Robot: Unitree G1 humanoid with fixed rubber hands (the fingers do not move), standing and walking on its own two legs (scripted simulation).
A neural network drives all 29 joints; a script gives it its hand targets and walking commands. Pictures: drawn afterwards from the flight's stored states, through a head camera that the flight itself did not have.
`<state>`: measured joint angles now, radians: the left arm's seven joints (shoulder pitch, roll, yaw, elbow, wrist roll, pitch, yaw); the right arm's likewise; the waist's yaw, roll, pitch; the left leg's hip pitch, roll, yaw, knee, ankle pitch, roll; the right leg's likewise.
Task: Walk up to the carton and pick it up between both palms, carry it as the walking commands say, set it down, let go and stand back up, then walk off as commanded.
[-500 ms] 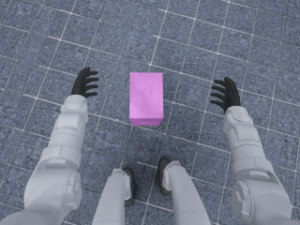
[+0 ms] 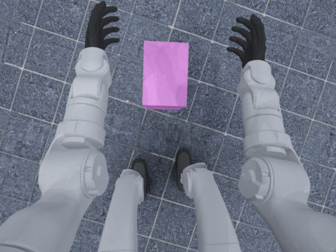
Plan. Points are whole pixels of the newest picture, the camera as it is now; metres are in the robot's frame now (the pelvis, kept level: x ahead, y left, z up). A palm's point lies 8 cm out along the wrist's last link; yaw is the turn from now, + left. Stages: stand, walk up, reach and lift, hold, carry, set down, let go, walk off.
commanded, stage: reach and lift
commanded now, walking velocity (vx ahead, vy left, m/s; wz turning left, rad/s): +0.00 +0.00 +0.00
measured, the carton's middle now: (164, 81) +0.52 -0.03 -0.52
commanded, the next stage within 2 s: none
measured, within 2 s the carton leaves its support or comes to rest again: neither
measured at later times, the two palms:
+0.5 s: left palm (111, 66) +0.52 +0.12 -0.26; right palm (225, 75) +0.48 -0.19 -0.26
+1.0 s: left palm (123, 77) +0.52 +0.12 -0.40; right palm (210, 83) +0.48 -0.19 -0.40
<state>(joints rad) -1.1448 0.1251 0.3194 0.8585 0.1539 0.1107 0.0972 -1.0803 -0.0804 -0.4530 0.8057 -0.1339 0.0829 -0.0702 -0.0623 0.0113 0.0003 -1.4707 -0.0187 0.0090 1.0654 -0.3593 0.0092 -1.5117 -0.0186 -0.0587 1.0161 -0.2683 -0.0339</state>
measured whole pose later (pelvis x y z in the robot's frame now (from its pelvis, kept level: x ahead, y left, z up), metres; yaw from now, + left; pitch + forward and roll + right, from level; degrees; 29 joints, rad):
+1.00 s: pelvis -0.05 +0.00 -0.24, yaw +0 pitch +42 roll +0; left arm -1.48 0.29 0.08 1.12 -0.13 0.10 0.16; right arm -1.42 -0.24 -0.22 1.09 0.13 0.07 -0.16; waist -0.07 0.00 0.24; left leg -2.15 -0.01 0.03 2.03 -0.62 0.02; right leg -2.22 -0.04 -0.05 1.97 -0.49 -0.05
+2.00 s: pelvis -0.06 +0.00 -0.28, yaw +2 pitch +34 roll +0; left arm -1.63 0.27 0.08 1.17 -0.09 0.10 0.16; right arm -1.60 -0.22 -0.22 1.18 0.08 0.06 -0.15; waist -0.08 0.02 0.48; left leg -2.16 -0.05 0.03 2.19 -0.62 0.02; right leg -2.21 -0.02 -0.02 2.14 -0.51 -0.01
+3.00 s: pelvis -0.04 -0.01 -0.28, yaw +5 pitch +38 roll +0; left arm -1.48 0.10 0.29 0.95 0.12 0.27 0.19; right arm -1.34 -0.09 -0.40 0.79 -0.09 0.32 -0.17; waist -0.09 0.05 0.26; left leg -2.20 -0.12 -0.02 2.17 -0.63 -0.03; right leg -2.23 0.06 0.02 2.14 -0.58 0.03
